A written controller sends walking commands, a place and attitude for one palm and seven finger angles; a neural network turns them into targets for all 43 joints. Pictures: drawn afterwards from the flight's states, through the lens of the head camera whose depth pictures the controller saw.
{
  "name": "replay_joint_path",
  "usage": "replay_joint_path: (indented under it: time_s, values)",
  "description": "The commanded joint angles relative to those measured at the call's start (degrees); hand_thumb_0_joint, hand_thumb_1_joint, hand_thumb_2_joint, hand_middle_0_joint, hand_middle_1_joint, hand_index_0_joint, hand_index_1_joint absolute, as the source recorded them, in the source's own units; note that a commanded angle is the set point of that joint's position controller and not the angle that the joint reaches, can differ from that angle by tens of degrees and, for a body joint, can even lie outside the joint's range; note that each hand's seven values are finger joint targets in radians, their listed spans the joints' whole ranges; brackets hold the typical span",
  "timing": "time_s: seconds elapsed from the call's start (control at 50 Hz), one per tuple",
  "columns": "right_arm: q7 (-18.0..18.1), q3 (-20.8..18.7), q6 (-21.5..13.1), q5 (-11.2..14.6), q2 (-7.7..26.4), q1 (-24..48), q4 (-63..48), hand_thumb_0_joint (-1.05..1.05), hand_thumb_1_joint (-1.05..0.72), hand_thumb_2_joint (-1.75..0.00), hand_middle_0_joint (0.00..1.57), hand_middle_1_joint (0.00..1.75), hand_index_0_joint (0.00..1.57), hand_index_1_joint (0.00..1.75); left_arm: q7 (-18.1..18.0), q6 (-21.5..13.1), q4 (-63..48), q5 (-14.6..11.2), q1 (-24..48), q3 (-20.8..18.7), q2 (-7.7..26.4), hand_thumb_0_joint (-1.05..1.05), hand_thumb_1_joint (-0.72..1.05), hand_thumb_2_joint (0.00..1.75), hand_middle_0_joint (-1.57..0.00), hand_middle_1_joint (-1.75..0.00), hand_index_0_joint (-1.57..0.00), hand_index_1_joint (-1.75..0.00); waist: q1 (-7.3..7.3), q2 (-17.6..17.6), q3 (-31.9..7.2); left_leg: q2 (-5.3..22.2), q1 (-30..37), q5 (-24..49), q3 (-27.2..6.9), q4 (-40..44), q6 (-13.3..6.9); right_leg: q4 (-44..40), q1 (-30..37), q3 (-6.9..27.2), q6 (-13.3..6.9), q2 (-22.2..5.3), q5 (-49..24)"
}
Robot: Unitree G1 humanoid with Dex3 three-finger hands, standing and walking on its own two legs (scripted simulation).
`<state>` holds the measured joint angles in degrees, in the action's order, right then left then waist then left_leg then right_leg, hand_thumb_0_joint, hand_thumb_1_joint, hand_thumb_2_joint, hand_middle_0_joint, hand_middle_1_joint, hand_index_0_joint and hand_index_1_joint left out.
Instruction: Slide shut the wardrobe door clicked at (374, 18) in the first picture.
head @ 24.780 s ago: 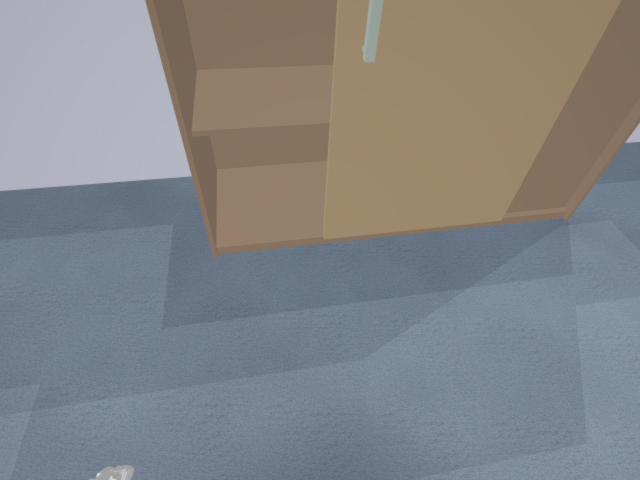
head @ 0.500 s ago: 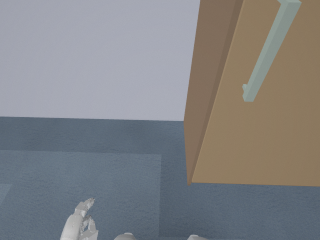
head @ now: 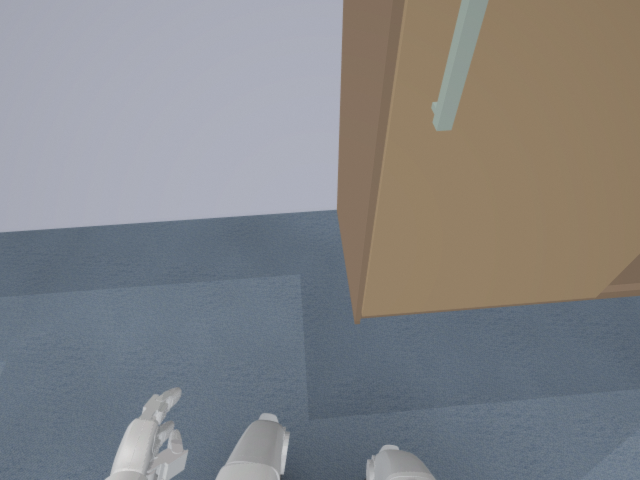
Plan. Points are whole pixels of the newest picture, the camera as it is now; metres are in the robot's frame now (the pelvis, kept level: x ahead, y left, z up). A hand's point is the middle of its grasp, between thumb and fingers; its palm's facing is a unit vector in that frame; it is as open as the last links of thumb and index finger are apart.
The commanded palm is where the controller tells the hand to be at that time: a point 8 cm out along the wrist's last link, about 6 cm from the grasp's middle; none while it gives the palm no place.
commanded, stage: stop stepping back and stand still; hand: right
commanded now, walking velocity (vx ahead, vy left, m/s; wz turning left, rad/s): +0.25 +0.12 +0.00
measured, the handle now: (458, 39) +0.68 -0.19 +0.22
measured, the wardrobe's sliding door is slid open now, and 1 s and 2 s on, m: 0.00 0.00 0.00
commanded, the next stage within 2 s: let the arm hang, fingers relaxed in 1.20 s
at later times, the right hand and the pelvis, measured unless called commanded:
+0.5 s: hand out of the picture +0.13 -0.27 +0.20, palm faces +0.41 +0.83 -0.38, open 7.4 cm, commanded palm +0.07 -0.31 +0.22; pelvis -0.09 -0.02 +0.04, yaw +4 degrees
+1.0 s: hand out of the picture +0.16 -0.25 +0.21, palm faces +0.33 +0.83 -0.45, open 7.4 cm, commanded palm +0.10 -0.30 +0.22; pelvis -0.08 -0.02 +0.04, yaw +8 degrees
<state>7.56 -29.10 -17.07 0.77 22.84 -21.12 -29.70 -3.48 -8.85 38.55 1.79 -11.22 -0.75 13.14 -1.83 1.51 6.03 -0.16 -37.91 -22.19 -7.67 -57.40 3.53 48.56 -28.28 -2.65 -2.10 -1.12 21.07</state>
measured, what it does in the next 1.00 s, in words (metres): steps on the spot: left foot, then right foot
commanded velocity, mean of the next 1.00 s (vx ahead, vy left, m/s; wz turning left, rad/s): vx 0.11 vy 0.00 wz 0.00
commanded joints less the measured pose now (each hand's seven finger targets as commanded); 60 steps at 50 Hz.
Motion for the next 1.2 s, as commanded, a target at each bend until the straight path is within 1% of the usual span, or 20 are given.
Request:
replay_joint_path:
  time_s: [0.0, 0.12, 0.14, 0.16, 0.18, 0.2, 0.24, 0.28, 0.38, 0.46, 0.5, 0.54, 0.62, 0.68, 0.7, 0.72, 0.84, 0.92, 1.12, 1.18]
  values:
    - [0.4, -5.8, -2.9, 0.1, 12.0, 6.7, -10.2, 0.00, -0.90, -0.90, 0.20, 0.30, 0.20, 0.30, 0.8, -5.7, -9.5, -2.3, 2.3, -5.7, 8.3, 0.00, 0.90, 0.90, -0.20, -0.30, -0.20, -0.30, 1.23, -10.9, -13.0, -4.5, 7.9, -4.2, 5.8, -34.4, -0.3, -31.6, -4.3, 14.1, -7.2, -17.8, 20.4]
    - [3.2, -2.9, 1.2, 1.7, 10.5, -3.1, -12.8, 0.00, -0.90, -0.90, 0.20, 0.30, 0.20, 0.30, 0.1, -3.1, -10.7, -0.7, 2.9, -2.0, 5.4, 0.00, 0.90, 0.90, -0.20, -0.30, -0.20, -0.30, 1.17, -16.9, -12.4, -2.9, 29.6, -13.2, 14.8, 18.2, -5.6, -34.8, -0.4, 3.0, 1.1, -14.7, 19.5]
    - [2.9, -2.9, 2.0, 0.9, 11.2, -1.1, -12.1, 0.00, -0.90, -0.90, 0.20, 0.30, 0.20, 0.30, 0.0, -2.1, -11.0, -0.5, 2.7, -2.1, 5.2, 0.00, 0.90, 0.90, -0.20, -0.30, -0.20, -0.30, 0.86, -8.8, -10.5, 0.5, 30.3, -11.0, 9.7, 31.6, -7.4, -23.6, -1.2, -2.4, 2.8, -9.7, 16.6]
    - [2.7, -4.2, 2.2, 0.4, 13.4, 0.2, -11.1, 0.00, -0.90, -0.90, 0.20, 0.30, 0.20, 0.30, 0.3, -1.3, -11.1, -1.1, 2.5, -2.2, 4.1, 0.00, 0.90, 0.90, -0.20, -0.30, -0.20, -0.30, 0.15, 8.5, -7.9, 10.7, 24.4, -11.0, -10.3, 44.2, -12.3, -1.4, -3.6, -6.1, 3.5, -2.5, 8.7]
    - [3.0, -6.2, 2.0, 0.2, 18.2, 4.7, -12.5, 0.00, -0.90, -0.90, 0.20, 0.30, 0.20, 0.30, 0.2, -1.7, -10.9, -1.4, 3.6, -1.3, 5.2, 0.00, 0.90, 0.90, -0.20, -0.30, -0.20, -0.30, 0.10, 16.9, -5.9, 21.6, 16.7, -9.8, -28.5, 51.6, -16.7, 15.4, -9.5, 0.6, 3.5, 0.2, 3.5]
    - [3.1, -7.2, 1.9, -0.2, 18.5, 5.5, -6.2, 0.00, -0.90, -0.90, 0.20, 0.30, 0.20, 0.30, 0.6, -2.4, -9.1, 0.1, 3.3, -0.6, 5.8, 0.00, 0.90, 0.90, -0.20, -0.30, -0.20, -0.30, 1.46, 9.1, -4.5, 22.5, 11.0, -10.0, -29.9, 52.2, -19.3, 18.1, -6.3, 3.9, 4.7, -2.4, 1.2]
    - [2.1, 1.6, 2.4, 0.5, 9.3, 5.4, 3.5, 0.00, -0.90, -0.90, 0.20, 0.30, 0.20, 0.30, -0.4, -2.6, -7.7, -1.5, 0.7, -1.7, 6.1, 0.00, 0.90, 0.90, -0.20, -0.30, -0.20, -0.30, 1.97, 5.5, -4.5, 15.0, 24.3, 3.3, -17.6, 44.4, -11.7, 14.9, -9.6, 2.6, 4.5, 0.0, -3.2]
    - [2.4, 2.9, 2.4, 0.0, 8.5, 3.5, 4.6, 0.00, -0.90, -0.90, 0.20, 0.30, 0.20, 0.30, -1.0, -2.5, -7.1, -2.0, 1.2, -1.5, 6.1, 0.00, 0.90, 0.90, -0.20, -0.30, -0.20, -0.30, 1.93, 6.6, -4.2, 14.7, 24.9, 19.4, -8.9, 40.2, -11.1, 7.5, -4.7, 1.1, 3.7, -0.8, -2.1]
    - [3.4, 1.5, 2.4, -0.3, 10.2, 2.6, -4.1, 0.00, -0.90, -0.90, 0.20, 0.30, 0.20, 0.30, -1.5, -3.3, -9.2, -0.9, 2.3, -1.3, 5.2, 0.00, 0.90, 0.90, -0.20, -0.30, -0.20, -0.30, 1.68, 8.8, -9.6, 10.4, 21.4, -0.9, -4.5, 38.7, -9.8, -20.8, 15.3, -5.4, 0.7, 1.1, -0.5]
    - [3.7, -1.8, 0.2, 0.0, 12.8, 0.7, -13.9, 0.00, -0.90, -0.90, 0.20, 0.30, 0.20, 0.30, -1.5, -3.6, -11.7, -1.7, 2.4, -2.7, 8.2, 0.00, 0.90, 0.90, -0.20, -0.30, -0.20, -0.30, 0.92, -17.7, -12.3, -1.0, 6.6, -5.3, 9.5, 9.3, -2.8, -31.2, 28.7, 16.8, -6.7, -19.3, -17.7]
    - [3.1, -3.2, -0.3, -0.5, 15.0, 2.5, -16.5, 0.00, -0.90, -0.90, 0.20, 0.30, 0.20, 0.30, -1.0, -3.9, -10.0, -0.3, 1.5, -2.2, 6.3, 0.00, 0.90, 0.90, -0.20, -0.30, -0.20, -0.30, 2.63, -22.2, -6.8, 1.6, 8.4, -7.3, 7.6, -2.3, -3.2, -38.5, 15.1, 21.7, -9.0, -21.8, 3.4]
    - [2.7, -1.8, 1.1, -0.9, 11.3, -3.9, -9.7, 0.00, -0.90, -0.90, 0.20, 0.30, 0.20, 0.30, -0.1, -3.5, -9.2, -1.1, 1.3, -2.2, 6.1, 0.00, 0.90, 0.90, -0.20, -0.30, -0.20, -0.30, 1.93, -13.8, -2.8, 3.3, 13.4, -2.5, 9.2, 3.2, -3.3, -38.2, 7.7, 13.5, -7.5, -19.7, 7.3]
    - [2.9, -1.0, 2.6, -0.2, 9.7, -5.9, -5.5, 0.00, -0.90, -0.90, 0.20, 0.30, 0.20, 0.30, -0.7, -1.4, -10.9, -1.3, 1.3, -1.8, 6.7, 0.00, 0.90, 0.90, -0.20, -0.30, -0.20, -0.30, 2.02, -16.0, -4.6, -0.9, 30.5, -1.5, 18.4, 20.0, -3.5, -36.1, -1.1, 3.1, -2.4, -14.4, 18.4]
    - [3.0, -1.3, 3.8, -0.5, 10.6, -4.7, -4.1, 0.00, -0.90, -0.90, 0.20, 0.30, 0.20, 0.30, -0.8, 0.2, -11.0, -1.0, 0.0, -2.0, 6.2, 0.00, 0.90, 0.90, -0.20, -0.30, -0.20, -0.30, 2.05, -4.2, -6.3, 3.7, 34.4, -2.4, 10.0, 33.7, -6.9, -18.7, -2.4, -1.8, -0.2, -8.7, 12.7]
    - [3.1, -2.4, 4.2, -0.5, 12.3, -5.4, -3.5, 0.00, -0.90, -0.90, 0.20, 0.30, 0.20, 0.30, -0.5, 0.4, -11.4, -1.2, -0.1, -1.9, 5.1, 0.00, 0.90, 0.90, -0.20, -0.30, -0.20, -0.30, 2.04, 8.3, -6.7, 14.0, 33.1, -2.4, -7.8, 40.7, -11.8, -5.3, -5.9, -4.3, 1.2, -3.9, 7.9]
    - [3.4, -4.1, 3.4, 0.4, 15.3, -2.9, -6.2, 0.00, -0.90, -0.90, 0.20, 0.30, 0.20, 0.30, -0.4, -0.3, -12.0, -1.3, 1.5, -1.2, 5.0, 0.00, 0.90, 0.90, -0.20, -0.30, -0.20, -0.30, 1.11, 13.3, -7.2, 20.9, 33.3, 12.7, -16.3, 42.3, -15.5, 4.3, -7.8, -3.5, 2.4, -1.7, 6.4]
    - [3.5, -2.0, 2.2, 0.0, 11.8, -2.7, -11.0, 0.00, -0.90, -0.90, 0.20, 0.30, 0.20, 0.30, -0.4, -0.4, -9.2, -0.9, 2.4, -0.8, 4.1, 0.00, 0.90, 0.90, -0.20, -0.30, -0.20, -0.30, 2.79, 3.8, -9.5, 12.7, 24.6, 18.8, 3.3, 32.0, -9.3, -18.0, 12.7, -3.6, 2.3, -1.2, -7.9]
    - [3.1, -3.0, 0.6, -0.5, 11.6, -4.7, -12.5, 0.00, -0.90, -0.90, 0.20, 0.30, 0.20, 0.30, -0.9, -1.3, -10.5, -1.1, 3.0, -1.4, 5.6, 0.00, 0.90, 0.90, -0.20, -0.30, -0.20, -0.30, 1.37, -17.5, -7.9, 1.6, 20.6, 1.1, 11.2, 20.4, -2.9, -31.0, 12.9, 13.7, -2.4, -13.9, -11.4]
    - [2.5, -1.7, 2.4, 1.0, 9.8, -9.4, -7.4, 0.00, -0.90, -0.90, 0.20, 0.30, 0.20, 0.30, 0.3, -0.2, -11.5, -2.2, 0.5, -1.9, 5.1, 0.00, 0.90, 0.90, -0.20, -0.30, -0.20, -0.30, 2.98, 2.0, -15.5, 9.8, 28.5, 31.1, 1.7, 31.9, -6.3, -15.5, 13.2, -0.8, 2.0, -4.9, -18.8]
    - [2.7, -2.2, 2.9, 0.9, 10.9, -9.0, -8.6, 0.00, -0.90, -0.90, 0.20, 0.30, 0.20, 0.30, -0.4, 0.7, -11.9, -2.1, 1.6, -1.5, 4.8, 0.00, 0.90, 0.90, -0.20, -0.30, -0.20, -0.30, 2.73, -0.1, -15.7, 8.9, 28.0, 33.3, 3.8, 30.5, -5.3, -17.5, 15.1, -0.7, 1.6, -5.2, -22.6]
